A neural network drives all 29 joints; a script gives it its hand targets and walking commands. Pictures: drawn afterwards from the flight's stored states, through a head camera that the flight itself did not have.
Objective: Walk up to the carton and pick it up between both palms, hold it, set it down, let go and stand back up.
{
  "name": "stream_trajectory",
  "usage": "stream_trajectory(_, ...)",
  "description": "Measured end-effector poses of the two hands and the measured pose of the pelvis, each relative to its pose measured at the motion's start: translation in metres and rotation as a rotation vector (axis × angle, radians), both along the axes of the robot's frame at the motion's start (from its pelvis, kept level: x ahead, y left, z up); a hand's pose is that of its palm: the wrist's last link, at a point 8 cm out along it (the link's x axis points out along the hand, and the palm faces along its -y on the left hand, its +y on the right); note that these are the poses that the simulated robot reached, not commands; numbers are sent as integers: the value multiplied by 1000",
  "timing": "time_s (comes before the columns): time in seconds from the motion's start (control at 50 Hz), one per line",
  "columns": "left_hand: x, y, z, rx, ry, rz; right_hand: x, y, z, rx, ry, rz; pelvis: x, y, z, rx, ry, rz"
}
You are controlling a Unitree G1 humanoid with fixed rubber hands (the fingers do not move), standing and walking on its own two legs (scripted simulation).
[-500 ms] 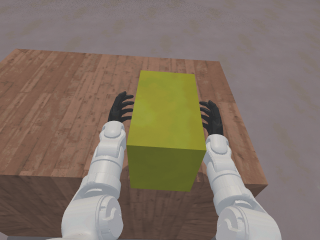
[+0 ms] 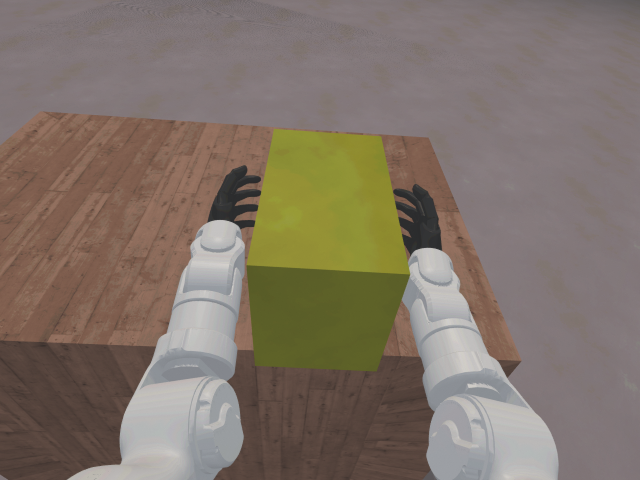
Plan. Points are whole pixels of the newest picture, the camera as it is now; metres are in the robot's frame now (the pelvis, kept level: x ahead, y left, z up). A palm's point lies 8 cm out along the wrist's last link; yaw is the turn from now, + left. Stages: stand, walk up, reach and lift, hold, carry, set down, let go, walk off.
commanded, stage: reach and lift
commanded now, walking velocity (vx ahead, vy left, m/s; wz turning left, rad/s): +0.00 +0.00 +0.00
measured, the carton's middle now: (322, 243) +0.44 +0.02 +0.08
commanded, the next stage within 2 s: hold in 1.62 s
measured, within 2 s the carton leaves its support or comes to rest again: neither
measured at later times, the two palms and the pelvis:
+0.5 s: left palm (223, 207) +0.39 +0.15 +0.18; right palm (435, 237) +0.38 -0.11 +0.16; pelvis +0.01 +0.01 +0.00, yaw +1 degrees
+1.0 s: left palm (225, 192) +0.37 +0.14 +0.21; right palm (451, 223) +0.37 -0.12 +0.19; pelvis +0.00 +0.00 +0.00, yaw +1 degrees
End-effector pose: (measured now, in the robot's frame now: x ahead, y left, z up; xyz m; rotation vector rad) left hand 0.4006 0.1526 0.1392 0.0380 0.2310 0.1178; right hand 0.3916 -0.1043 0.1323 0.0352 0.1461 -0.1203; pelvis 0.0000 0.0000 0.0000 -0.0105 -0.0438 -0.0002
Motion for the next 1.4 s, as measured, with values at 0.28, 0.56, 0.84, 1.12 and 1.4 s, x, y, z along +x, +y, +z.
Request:
stream_trajectory(0.28, 2, -6, 26, 36, -47, -14, 1, -6, 25, -22, -46, 1, 13, 1, -1, -6, -72, 8)
stream_trajectory(0.56, -20, -5, 43, 60, -46, 0, -17, -5, 30, -25, -48, 16, 4, 6, -2, -6, -121, 11)
stream_trajectory(0.84, -22, -10, 68, 56, -75, 0, -18, -10, 59, -46, -79, 18, -1, 1, -2, -3, -118, 14)
stream_trajectory(1.12, -30, -12, 73, 52, -75, -2, -24, -13, 61, -38, -81, 19, -1, -1, -3, -3, -154, 17)
stream_trajectory(1.4, -29, -10, 80, 48, -75, 2, -22, -11, 67, -36, -83, 24, 0, -1, -3, -3, -156, 21)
